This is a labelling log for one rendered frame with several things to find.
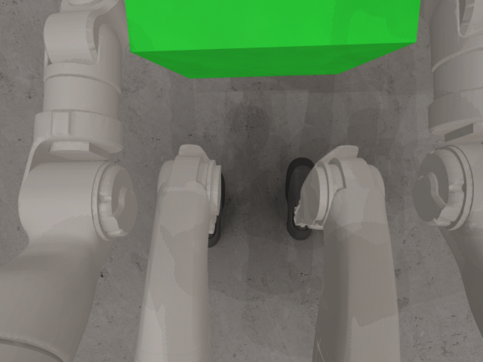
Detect carton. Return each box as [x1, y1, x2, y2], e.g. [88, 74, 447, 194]
[125, 0, 420, 78]

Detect robot left shin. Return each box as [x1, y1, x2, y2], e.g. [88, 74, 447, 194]
[157, 144, 217, 234]

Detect right robot upper arm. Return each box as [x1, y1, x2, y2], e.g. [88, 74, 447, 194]
[412, 144, 483, 338]

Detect left robot upper arm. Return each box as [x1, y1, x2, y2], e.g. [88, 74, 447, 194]
[0, 161, 138, 362]

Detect robot left foot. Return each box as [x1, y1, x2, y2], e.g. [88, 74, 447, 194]
[208, 173, 225, 247]

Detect left robot forearm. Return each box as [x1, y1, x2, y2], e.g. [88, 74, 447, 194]
[18, 0, 129, 230]

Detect right robot forearm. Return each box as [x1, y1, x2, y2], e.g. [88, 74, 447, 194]
[419, 0, 483, 144]

